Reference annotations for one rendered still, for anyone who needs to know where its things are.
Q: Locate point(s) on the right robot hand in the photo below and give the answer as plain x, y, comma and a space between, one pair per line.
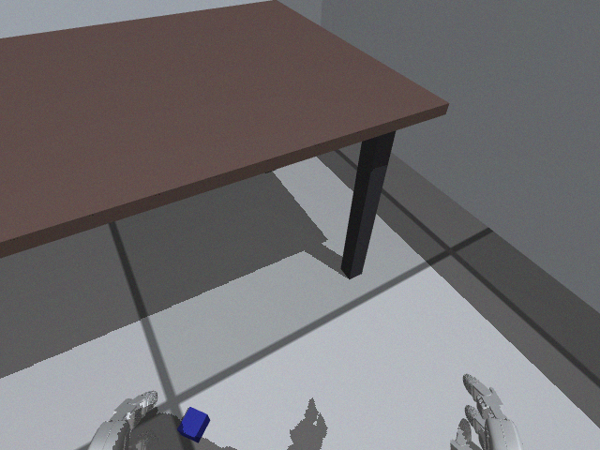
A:
494, 430

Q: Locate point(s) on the table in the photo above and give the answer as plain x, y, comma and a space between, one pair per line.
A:
104, 122

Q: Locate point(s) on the small box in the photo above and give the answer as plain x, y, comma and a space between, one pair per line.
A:
194, 424

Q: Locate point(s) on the left robot hand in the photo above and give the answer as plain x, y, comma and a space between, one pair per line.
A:
114, 435

